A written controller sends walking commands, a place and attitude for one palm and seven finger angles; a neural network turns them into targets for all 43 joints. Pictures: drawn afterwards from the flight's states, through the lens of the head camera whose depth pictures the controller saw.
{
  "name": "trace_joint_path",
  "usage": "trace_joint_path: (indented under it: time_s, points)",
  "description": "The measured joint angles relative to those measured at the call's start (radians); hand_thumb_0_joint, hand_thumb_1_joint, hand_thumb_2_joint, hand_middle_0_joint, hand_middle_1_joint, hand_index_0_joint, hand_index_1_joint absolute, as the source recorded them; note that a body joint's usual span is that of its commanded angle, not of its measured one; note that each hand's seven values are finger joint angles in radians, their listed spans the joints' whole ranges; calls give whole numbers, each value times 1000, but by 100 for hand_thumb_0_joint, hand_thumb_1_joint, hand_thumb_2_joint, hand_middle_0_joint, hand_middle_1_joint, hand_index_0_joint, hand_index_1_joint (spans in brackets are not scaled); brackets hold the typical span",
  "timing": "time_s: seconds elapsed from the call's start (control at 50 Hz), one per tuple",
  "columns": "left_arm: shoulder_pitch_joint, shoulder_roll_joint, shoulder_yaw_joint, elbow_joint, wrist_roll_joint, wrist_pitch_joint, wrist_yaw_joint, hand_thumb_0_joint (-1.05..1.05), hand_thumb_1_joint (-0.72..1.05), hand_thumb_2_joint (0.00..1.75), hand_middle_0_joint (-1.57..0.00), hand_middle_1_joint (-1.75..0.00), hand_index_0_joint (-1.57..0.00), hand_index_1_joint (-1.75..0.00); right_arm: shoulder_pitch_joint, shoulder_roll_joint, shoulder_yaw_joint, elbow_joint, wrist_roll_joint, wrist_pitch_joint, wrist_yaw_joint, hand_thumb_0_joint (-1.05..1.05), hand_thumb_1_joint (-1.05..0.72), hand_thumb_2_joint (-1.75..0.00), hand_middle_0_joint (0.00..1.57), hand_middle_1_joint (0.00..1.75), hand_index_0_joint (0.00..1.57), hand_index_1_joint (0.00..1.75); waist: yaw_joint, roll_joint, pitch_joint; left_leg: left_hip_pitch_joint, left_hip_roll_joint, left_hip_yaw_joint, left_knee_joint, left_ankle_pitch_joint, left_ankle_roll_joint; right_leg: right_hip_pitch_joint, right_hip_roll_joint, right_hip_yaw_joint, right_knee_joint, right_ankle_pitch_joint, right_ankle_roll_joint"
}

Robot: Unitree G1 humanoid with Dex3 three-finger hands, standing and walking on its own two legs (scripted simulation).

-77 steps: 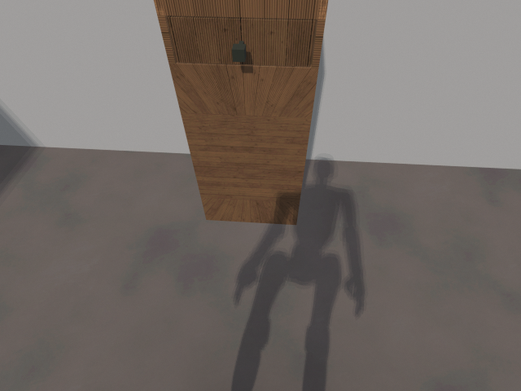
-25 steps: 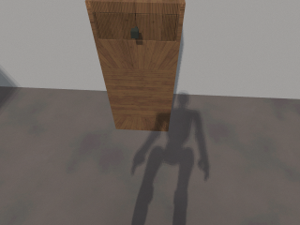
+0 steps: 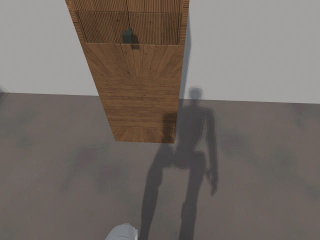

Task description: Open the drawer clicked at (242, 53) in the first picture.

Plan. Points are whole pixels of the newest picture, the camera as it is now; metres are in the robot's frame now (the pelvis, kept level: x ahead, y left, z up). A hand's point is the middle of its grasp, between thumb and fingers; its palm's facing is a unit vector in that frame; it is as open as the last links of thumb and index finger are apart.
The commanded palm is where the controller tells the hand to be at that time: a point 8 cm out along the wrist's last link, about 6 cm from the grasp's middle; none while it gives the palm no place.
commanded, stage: take the last steps up to it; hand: left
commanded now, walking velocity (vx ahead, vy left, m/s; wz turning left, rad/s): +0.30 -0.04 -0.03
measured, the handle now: (128, 34) +0.78 +0.17 +0.09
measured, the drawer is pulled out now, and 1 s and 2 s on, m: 0.00 0.00 0.00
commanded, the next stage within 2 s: come to a stop and stand still in 0.46 s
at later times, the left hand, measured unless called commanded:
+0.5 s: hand (113, 211) +0.22 +0.16 -0.17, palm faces +0.08 -0.96 -0.26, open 7.3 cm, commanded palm none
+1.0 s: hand (126, 187) +0.29 +0.13 -0.17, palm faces +0.05 -0.96 -0.28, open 7.4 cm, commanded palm none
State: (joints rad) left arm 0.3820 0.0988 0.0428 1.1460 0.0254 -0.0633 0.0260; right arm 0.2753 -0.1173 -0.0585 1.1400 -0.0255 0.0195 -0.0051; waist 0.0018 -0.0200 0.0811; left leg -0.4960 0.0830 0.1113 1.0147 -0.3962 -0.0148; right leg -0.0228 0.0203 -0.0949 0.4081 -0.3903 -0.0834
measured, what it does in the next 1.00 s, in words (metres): walks ahead: left foot, then right foot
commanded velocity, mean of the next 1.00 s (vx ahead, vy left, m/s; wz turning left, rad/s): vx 0.02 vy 0.02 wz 0.00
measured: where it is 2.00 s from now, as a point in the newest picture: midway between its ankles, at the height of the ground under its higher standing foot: (171, 238)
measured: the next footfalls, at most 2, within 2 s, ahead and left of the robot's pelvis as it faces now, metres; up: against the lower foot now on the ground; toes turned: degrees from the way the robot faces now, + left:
left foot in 0.18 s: +0.22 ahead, +0.12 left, +0.00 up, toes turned +6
right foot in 0.42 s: +0.29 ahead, -0.15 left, +0.00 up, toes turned -6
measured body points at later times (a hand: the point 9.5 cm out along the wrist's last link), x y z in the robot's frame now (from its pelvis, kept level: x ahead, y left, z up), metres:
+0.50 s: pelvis +0.17 -0.04 -0.01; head +0.18 -0.05 +0.44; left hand +0.21 +0.21 -0.15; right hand +0.18 -0.27 -0.18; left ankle +0.17 +0.10 -0.69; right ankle +0.19 -0.16 -0.74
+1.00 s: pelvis +0.25 -0.06 +0.00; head +0.30 -0.08 +0.45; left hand +0.29 +0.18 -0.14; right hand +0.30 -0.31 -0.17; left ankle +0.21 +0.07 -0.69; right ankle +0.21 -0.15 -0.74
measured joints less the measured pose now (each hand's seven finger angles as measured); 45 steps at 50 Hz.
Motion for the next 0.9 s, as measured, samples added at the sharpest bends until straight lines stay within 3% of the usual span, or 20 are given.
trace_joint_path:
  time_s: [0.08,0.14,0.18,0.24,0.28,0.34,0.38,0.42,0.48,0.54,0.62,0.66,0.68,0.72,0.78,0.86,0.9]
  points:
    - [46,-25,-12,36,1,3,-4,0,90,90,-20,-30,-20,-30,-104,-40,-10,-49,1,-14,1,2,-95,-90,20,30,19,30,8,-11,30,-28,-5,26,-193,96,17,73,5,14,-49,-14,8]
    - [78,-32,-11,59,-3,10,-9,0,90,90,-20,-30,-20,-30,-164,-58,-7,-89,2,-43,-2,2,-95,-90,19,30,19,30,9,-25,49,23,-34,51,-346,157,49,102,1,25,7,-72,15]
    - [108,-47,-12,63,-10,21,-16,1,90,90,-20,-30,-20,-30,-181,-75,-4,-119,-8,-74,-10,1,-95,-90,19,30,19,30,11,8,35,74,-11,33,-419,257,99,8,18,20,264,-106,23]
    - [61,-14,-7,45,-3,53,-26,1,90,90,-20,-30,-20,-30,-175,-58,-2,-141,-11,-93,-17,0,-94,-90,19,30,19,30,5,-19,32,84,-9,51,-344,188,63,-221,-6,47,744,-115,28]
    - [-7,11,2,1,3,62,-33,1,90,90,-20,-30,-20,-30,-141,-53,-1,-136,-15,-89,-20,0,-93,-90,19,30,19,30,9,-12,24,105,-18,35,-377,174,39,-341,-41,40,811,-89,30]
    - [-104,30,10,-86,4,50,-43,1,91,90,-20,-30,-20,-30,-88,-53,5,-101,-21,-66,-17,0,-92,-90,19,30,19,30,19,26,11,136,-20,-7,-438,195,22,-408,-92,28,602,-46,45]
    - [-141,52,16,-123,10,38,-36,2,93,90,-20,-30,-20,-30,-56,-52,2,-78,-21,-41,-12,0,-94,-90,20,30,20,30,15,44,-1,150,-11,-33,-433,173,16,-386,-101,18,421,2,61]
    - [-146,90,22,-156,11,21,-37,2,94,90,-20,-30,-20,-30,-17,-39,2,-63,-17,-19,-1,0,-94,-90,20,30,20,30,9,23,-26,141,-18,-47,-372,81,11,-340,-106,30,257,-23,64]
    - [-145,103,27,-158,10,16,-20,2,94,90,-19,-30,-20,-30,-3,-41,-6,-51,-11,15,16,0,-93,-90,20,30,20,30,17,17,-38,75,-33,-78,-113,-70,24,-327,-98,29,268,72,66]
    - [-116,86,20,-129,12,25,-11,1,93,90,-19,-30,-19,-30,-14,-52,-13,-63,-11,7,20,1,-93,-90,20,30,20,30,-1,19,-49,38,-34,-67,0,-34,24,-262,-83,33,186,85,69]
    - [-97,63,6,-87,5,26,-17,1,92,90,-19,-30,-20,-30,-37,-45,-1,-92,0,-29,12,0,-92,-90,19,30,19,30,-15,-3,-33,103,-36,-22,-257,51,11,-182,-77,39,84,103,78]
    - [-92,43,-5,-75,-6,29,-13,1,91,90,-20,-30,-20,-30,-47,-49,13,-95,4,-52,2,0,-92,-90,19,30,19,30,-7,9,-18,168,-34,-26,-438,255,12,-163,-57,40,93,82,85]
    - [-91,35,-10,-69,-10,34,-10,1,91,90,-20,-30,-20,-30,-51,-49,18,-91,6,-59,-4,0,-92,-90,19,30,19,30,-5,16,-16,192,-25,-29,-463,256,15,-162,-47,40,112,62,89]
    - [-102,35,-14,-57,-9,53,4,1,91,90,-20,-30,-20,-30,-67,-32,21,-79,10,-57,-20,0,-92,-90,19,30,19,30,0,-9,-6,219,-34,-21,-464,166,13,-159,-57,45,148,26,92]
    - [-131,45,-7,-58,-14,84,7,2,92,90,-20,-30,-20,-30,-88,-23,20,-80,15,-35,-39,0,-93,-90,20,30,19,30,7,-22,16,245,-41,-16,-485,134,9,-174,-64,36,201,-16,85]
    - [-164,64,8,-90,-15,89,2,2,92,90,-20,-30,-20,-30,-106,-37,9,-91,13,1,-41,0,-93,-90,20,30,20,30,7,11,38,238,-31,-34,-475,133,-8,-178,-49,21,165,72,68]
    - [-173,71,13,-105,-9,83,5,2,92,90,-20,-30,-20,-30,-112,-51,-1,-96,13,21,-35,0,-93,-90,20,30,20,30,4,33,35,207,-25,-48,-409,93,-10,-175,-39,10,163,36,54]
